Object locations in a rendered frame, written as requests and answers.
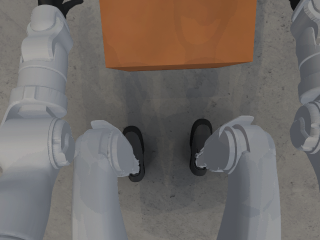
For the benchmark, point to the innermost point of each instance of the right robot thigh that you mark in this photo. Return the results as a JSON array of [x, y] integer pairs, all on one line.
[[252, 209]]

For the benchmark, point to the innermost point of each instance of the left robot hand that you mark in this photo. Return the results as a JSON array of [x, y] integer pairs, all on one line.
[[63, 7]]

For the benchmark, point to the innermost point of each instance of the robot left foot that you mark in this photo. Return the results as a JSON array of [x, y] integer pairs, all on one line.
[[135, 138]]

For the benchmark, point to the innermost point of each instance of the robot left upper arm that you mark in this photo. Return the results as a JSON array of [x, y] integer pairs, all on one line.
[[32, 152]]

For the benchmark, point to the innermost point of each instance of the right robot hand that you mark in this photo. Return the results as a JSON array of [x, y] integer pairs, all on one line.
[[294, 3]]

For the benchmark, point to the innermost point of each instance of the robot right upper arm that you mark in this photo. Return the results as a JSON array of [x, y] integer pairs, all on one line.
[[305, 133]]

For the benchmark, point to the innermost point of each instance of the robot left forearm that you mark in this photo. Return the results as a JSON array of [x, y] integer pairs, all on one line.
[[43, 67]]

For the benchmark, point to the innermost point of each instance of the carton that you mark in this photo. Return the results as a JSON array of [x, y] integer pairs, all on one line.
[[154, 35]]

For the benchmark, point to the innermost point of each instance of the robot right forearm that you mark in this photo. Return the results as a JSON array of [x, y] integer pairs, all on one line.
[[305, 29]]

